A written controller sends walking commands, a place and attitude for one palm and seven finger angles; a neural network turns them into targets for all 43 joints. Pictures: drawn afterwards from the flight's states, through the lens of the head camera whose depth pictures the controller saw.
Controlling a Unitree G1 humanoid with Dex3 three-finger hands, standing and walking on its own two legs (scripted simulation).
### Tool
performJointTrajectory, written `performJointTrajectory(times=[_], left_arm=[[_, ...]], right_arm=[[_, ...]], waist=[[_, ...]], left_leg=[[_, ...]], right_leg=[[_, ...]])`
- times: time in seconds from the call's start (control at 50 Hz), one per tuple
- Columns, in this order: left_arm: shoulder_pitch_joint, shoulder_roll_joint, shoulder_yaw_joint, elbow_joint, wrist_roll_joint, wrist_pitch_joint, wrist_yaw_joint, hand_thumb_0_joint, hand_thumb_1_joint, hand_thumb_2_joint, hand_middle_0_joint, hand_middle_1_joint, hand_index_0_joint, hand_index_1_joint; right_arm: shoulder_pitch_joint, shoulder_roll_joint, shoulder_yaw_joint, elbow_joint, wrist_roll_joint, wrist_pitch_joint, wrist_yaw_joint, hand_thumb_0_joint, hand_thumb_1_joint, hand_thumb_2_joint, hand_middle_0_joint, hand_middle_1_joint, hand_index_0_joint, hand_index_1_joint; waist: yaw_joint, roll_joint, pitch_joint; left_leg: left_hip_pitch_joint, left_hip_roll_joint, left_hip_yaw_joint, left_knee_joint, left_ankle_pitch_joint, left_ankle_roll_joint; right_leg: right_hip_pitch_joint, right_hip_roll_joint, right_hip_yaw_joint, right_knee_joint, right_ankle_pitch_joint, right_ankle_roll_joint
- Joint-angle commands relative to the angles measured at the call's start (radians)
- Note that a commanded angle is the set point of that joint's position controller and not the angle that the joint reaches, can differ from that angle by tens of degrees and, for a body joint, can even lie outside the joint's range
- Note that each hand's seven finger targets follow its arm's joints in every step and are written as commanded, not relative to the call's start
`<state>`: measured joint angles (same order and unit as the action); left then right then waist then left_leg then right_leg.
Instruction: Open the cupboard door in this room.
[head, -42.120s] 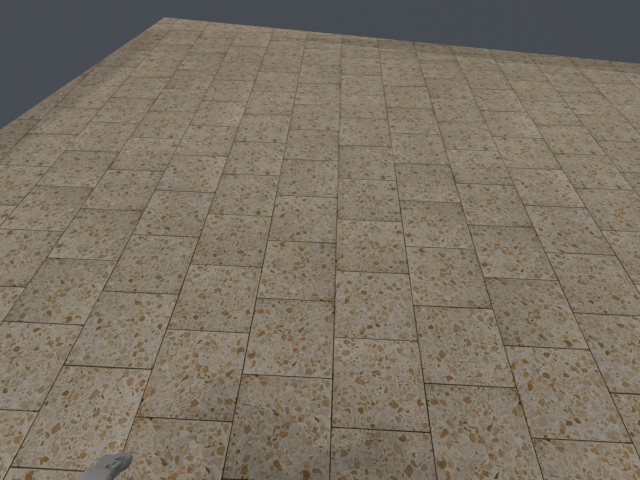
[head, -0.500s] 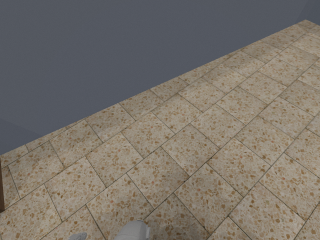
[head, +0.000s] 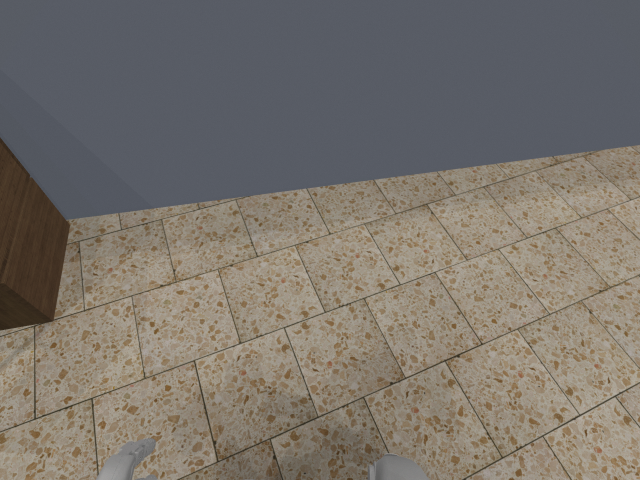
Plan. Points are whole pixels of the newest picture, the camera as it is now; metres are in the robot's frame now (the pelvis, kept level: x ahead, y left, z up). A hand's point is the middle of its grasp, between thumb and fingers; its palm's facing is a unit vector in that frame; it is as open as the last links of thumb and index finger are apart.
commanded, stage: turn to face it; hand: left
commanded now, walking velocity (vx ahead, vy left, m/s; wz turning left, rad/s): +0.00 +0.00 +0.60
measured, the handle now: out of the picture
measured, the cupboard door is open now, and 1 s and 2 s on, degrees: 46 46 46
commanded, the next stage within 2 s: take the last steps up to it in 1.56 s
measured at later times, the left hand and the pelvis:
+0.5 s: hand out of the picture -0.01 +0.17 -0.17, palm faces +0.35 -0.91 -0.23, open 7.4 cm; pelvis +0.00 -0.03 -0.01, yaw +20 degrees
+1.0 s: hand out of the picture +0.00 +0.17 -0.15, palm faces +0.55 -0.77 -0.31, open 7.4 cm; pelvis +0.02 -0.07 -0.01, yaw +36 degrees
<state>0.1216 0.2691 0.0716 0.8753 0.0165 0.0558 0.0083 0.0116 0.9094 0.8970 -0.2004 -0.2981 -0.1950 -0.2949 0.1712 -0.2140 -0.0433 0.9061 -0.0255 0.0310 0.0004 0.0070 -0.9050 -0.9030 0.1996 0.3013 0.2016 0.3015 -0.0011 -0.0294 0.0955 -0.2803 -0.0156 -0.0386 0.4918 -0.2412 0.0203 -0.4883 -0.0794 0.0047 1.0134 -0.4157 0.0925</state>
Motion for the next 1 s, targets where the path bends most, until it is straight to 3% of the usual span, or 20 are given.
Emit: performJointTrajectory(times=[0.0, 0.08, 0.1, 0.12, 0.14, 0.16, 0.24, 0.38, 0.46, 0.48, 0.5, 0.52, 0.64, 0.82, 0.88, 0.9, 0.92, 0.94, 0.96, 0.98], left_arm=[[-0.019, 0.056, 0.006, -0.096, -0.006, -0.026, 0.001, 0.0, 0.9, 0.9, -0.2, -0.3, -0.2, -0.3], [0.087, 0.075, 0.013, -0.075, -0.01, -0.043, 0.005, 0.0, 0.9, 0.9, -0.2, -0.3, -0.2, -0.3], [0.141, 0.127, 0.026, -0.066, -0.004, -0.055, 0.012, 0.0, 0.9, 0.9, -0.2, -0.3, -0.2, -0.3], [0.166, 0.226, 0.047, -0.064, 0.014, -0.063, 0.023, 0.0, 0.9, 0.9, -0.2, -0.3, -0.2, -0.3], [0.157, 0.237, 0.036, -0.069, 0.009, -0.061, 0.026, 0.0, 0.9, 0.9, -0.2, -0.3, -0.2, -0.3], [0.1, 0.199, 0.028, -0.086, 0.007, -0.057, 0.029, 0.0, 0.9, 0.9, -0.2, -0.3, -0.2, -0.3], [0.028, 0.103, 0.003, -0.099, 0.001, -0.063, 0.025, 0.0, 0.9, 0.9, -0.2, -0.3, -0.2, -0.3], [0.151, 0.164, 0.03, -0.053, 0.014, -0.064, 0.025, 0.0, 0.9, 0.9, -0.2, -0.3, -0.2, -0.3], [0.122, 0.167, 0.037, -0.046, 0.005, -0.057, 0.014, 0.0, 0.9, 0.9, -0.2, -0.3, -0.2, -0.3], [0.111, 0.139, 0.034, -0.064, -0.003, -0.05, 0.01, 0.0, 0.9, 0.9, -0.2, -0.3, -0.2, -0.3], [0.081, 0.06, 0.013, -0.104, -0.01, -0.045, 0.002, 0.0, 0.9, 0.9, -0.2, -0.3, -0.2, -0.3], [0.012, 0.073, 0.006, -0.125, 0.0, -0.031, 0.009, 0.0, 0.9, 0.9, -0.2, -0.3, -0.2, -0.3], [0.055, 0.08, 0.019, -0.055, 0.005, -0.02, -0.002, 0.0, 0.9, 0.9, -0.2, -0.3, -0.2, -0.3], [0.025, 0.063, 0.009, -0.085, -0.004, -0.025, 0.004, 0.0, 0.9, 0.9, -0.2, -0.3, -0.2, -0.3], [0.126, 0.079, 0.017, -0.063, -0.008, -0.04, 0.008, 0.0, 0.9, 0.9, -0.2, -0.3, -0.2, -0.3], [0.175, 0.129, 0.03, -0.056, -0.001, -0.051, 0.015, 0.0, 0.9, 0.9, -0.2, -0.3, -0.2, -0.3], [0.185, 0.226, 0.048, -0.058, 0.016, -0.059, 0.023, 0.0, 0.9, 0.9, -0.2, -0.3, -0.2, -0.3], [0.158, 0.232, 0.036, -0.071, 0.009, -0.056, 0.027, 0.0, 0.9, 0.9, -0.2, -0.3, -0.2, -0.3], [0.087, 0.189, 0.025, -0.092, 0.006, -0.052, 0.028, 0.0, 0.9, 0.9, -0.2, -0.3, -0.2, -0.3], [0.042, 0.139, 0.019, -0.095, 0.004, -0.059, 0.029, 0.0, 0.9, 0.9, -0.2, -0.3, -0.2, -0.3]], right_arm=[[0.019, -0.235, -0.07, -0.059, -0.002, -0.013, -0.013, 0.0, -0.9, -0.9, 0.2, 0.3, 0.2, 0.3], [-0.037, -0.229, -0.08, -0.08, 0.009, -0.004, -0.01, 0.0, -0.9, -0.9, 0.2, 0.3, 0.2, 0.3], [-0.043, -0.188, -0.074, -0.089, 0.018, -0.005, -0.005, 0.0, -0.9, -0.9, 0.2, 0.3, 0.2, 0.3], [-0.035, -0.118, -0.063, -0.111, 0.024, -0.007, 0.001, 0.0, -0.9, -0.9, 0.2, 0.3, 0.2, 0.3], [-0.053, -0.158, -0.069, -0.116, 0.015, -0.001, 0.004, 0.0, -0.9, -0.9, 0.2, 0.3, 0.2, 0.3], [-0.034, -0.153, -0.072, -0.116, 0.012, 0.006, 0.01, 0.0, -0.9, -0.9, 0.2, 0.3, 0.2, 0.3], [-0.022, -0.119, -0.061, -0.064, 0.011, 0.028, 0.027, 0.0, -0.9, -0.9, 0.2, 0.3, 0.2, 0.3], [-0.123, -0.08, -0.036, -0.091, 0.019, 0.015, 0.035, 0.0, -0.9, -0.9, 0.2, 0.3, 0.2, 0.3], [-0.03, -0.118, -0.043, -0.075, 0.015, 0.002, 0.031, 0.0, -0.9, -0.9, 0.2, 0.3, 0.2, 0.3], [0.053, -0.188, -0.061, -0.055, 0.01, -0.007, 0.027, 0.0, -0.9, -0.9, 0.2, 0.3, 0.2, 0.3], [0.131, -0.31, -0.094, -0.049, 0.001, -0.012, 0.018, 0.0, -0.9, -0.9, 0.2, 0.3, 0.2, 0.3], [0.182, -0.335, -0.095, -0.023, 0.006, -0.004, 0.006, 0.0, -0.9, -0.9, 0.2, 0.3, 0.2, 0.3], [-0.002, -0.219, -0.054, -0.075, 0.005, -0.021, -0.019, 0.0, -0.9, -0.9, 0.2, 0.3, 0.2, 0.3], [-0.005, -0.236, -0.071, -0.068, -0.003, -0.005, -0.007, 0.0, -0.9, -0.9, 0.2, 0.3, 0.2, 0.3], [-0.055, -0.222, -0.076, -0.086, 0.006, 0.001, -0.005, 0.0, -0.9, -0.9, 0.2, 0.3, 0.2, 0.3], [-0.059, -0.177, -0.072, -0.098, 0.016, 0.002, -0.002, 0.0, -0.9, -0.9, 0.2, 0.3, 0.2, 0.3], [-0.047, -0.107, -0.063, -0.117, 0.022, -0.001, 0.002, 0.0, -0.9, -0.9, 0.2, 0.3, 0.2, 0.3], [-0.07, -0.158, -0.069, -0.117, 0.011, 0.001, 0.008, 0.0, -0.9, -0.9, 0.2, 0.3, 0.2, 0.3], [-0.039, -0.153, -0.072, -0.114, 0.008, 0.007, 0.015, 0.0, -0.9, -0.9, 0.2, 0.3, 0.2, 0.3], [-0.034, -0.142, -0.076, -0.075, 0.004, 0.02, 0.016, 0.0, -0.9, -0.9, 0.2, 0.3, 0.2, 0.3]], waist=[[-0.022, 0.188, -0.14], [0.029, 0.188, -0.162], [0.058, 0.057, -0.183], [0.069, -0.273, -0.19], [0.069, -0.266, -0.162], [0.035, -0.153, -0.123], [-0.016, -0.215, -0.102], [0.049, -0.181, -0.129], [-0.011, -0.131, -0.154], [-0.06, 0.022, -0.208], [-0.105, 0.345, -0.228], [-0.119, 0.274, -0.233], [-0.013, 0.178, -0.142], [-0.017, 0.209, -0.124], [0.037, 0.182, -0.148], [0.063, 0.036, -0.168], [0.071, -0.29, -0.164], [0.064, -0.265, -0.128], [0.019, -0.142, -0.103], [-0.005, -0.196, -0.086]], left_leg=[[0.097, 0.225, -0.252, -0.112, 0.381, 0.137], [-0.048, 0.163, -0.275, -0.021, 0.307, 0.082], [-0.178, 0.102, -0.238, 0.073, 0.122, 0.03], [-0.342, -0.057, -0.023, 0.323, -0.262, -0.06], [-0.326, -0.028, -0.02, 0.575, -0.411, -0.062], [-0.305, 0.005, -0.046, 0.668, -0.347, -0.056], [-0.304, 0.043, 0.03, 0.706, -0.181, -0.097], [-0.185, 0.031, 0.134, 0.297, -0.218, -0.091], [0.062, 0.016, 0.141, 0.014, -0.019, -0.06], [0.234, 0.113, 0.021, -0.073, 0.146, -0.019], [0.349, 0.406, -0.384, -0.121, 0.504, 0.136], [0.313, 0.462, -0.406, -0.109, 0.628, 0.223], [0.132, 0.245, -0.209, -0.154, 0.351, 0.126], [0.023, 0.21, -0.307, -0.145, 0.175, 0.134], [-0.106, 0.156, -0.305, -0.056, 0.148, 0.089], [-0.227, 0.083, -0.255, 0.057, 0.008, 0.036], [-0.381, -0.074, -0.032, 0.322, -0.28, -0.059], [-0.346, -0.034, -0.036, 0.563, -0.376, -0.058], [-0.317, -0.005, -0.056, 0.653, -0.31, -0.054], [-0.333, 0.012, -0.044, 0.719, -0.253, -0.064]], right_leg=[[0.068, 0.039, -0.02, -0.193, -0.018, -0.006], [0.337, 0.072, -0.045, -0.514, 0.165, -0.022], [0.497, -0.03, 0.052, -0.66, 0.214, -0.043], [0.571, -0.324, 0.342, -0.746, 0.28, -0.148], [0.421, -0.441, 0.381, -0.748, 0.372, -0.24], [0.342, -0.407, 0.286, -0.735, 0.354, -0.264], [0.366, -0.225, 0.007, -0.67, 0.572, -0.196], [0.474, -0.276, -0.059, -0.579, 0.738, -0.205], [0.334, -0.261, -0.125, -0.431, 0.604, -0.13], [0.192, -0.215, -0.176, -0.262, 0.422, -0.077], [-0.098, -0.054, -0.189, -0.014, -0.211, 0.008], [-0.134, -0.044, -0.048, 0.108, -0.266, -0.012], [-0.088, -0.027, 0.011, 0.144, 0.026, -0.007], [0.112, 0.05, -0.02, -0.24, -0.014, -0.02], [0.348, 0.07, -0.031, -0.503, 0.133, -0.032], [0.489, -0.035, 0.073, -0.673, 0.124, -0.055], [0.54, -0.328, 0.378, -0.786, 0.101, -0.163], [0.372, -0.43, 0.41, -0.793, 0.19, -0.235], [0.303, -0.388, 0.298, -0.777, 0.198, -0.252], [0.31, -0.304, 0.23, -0.747, 0.282, -0.222]])
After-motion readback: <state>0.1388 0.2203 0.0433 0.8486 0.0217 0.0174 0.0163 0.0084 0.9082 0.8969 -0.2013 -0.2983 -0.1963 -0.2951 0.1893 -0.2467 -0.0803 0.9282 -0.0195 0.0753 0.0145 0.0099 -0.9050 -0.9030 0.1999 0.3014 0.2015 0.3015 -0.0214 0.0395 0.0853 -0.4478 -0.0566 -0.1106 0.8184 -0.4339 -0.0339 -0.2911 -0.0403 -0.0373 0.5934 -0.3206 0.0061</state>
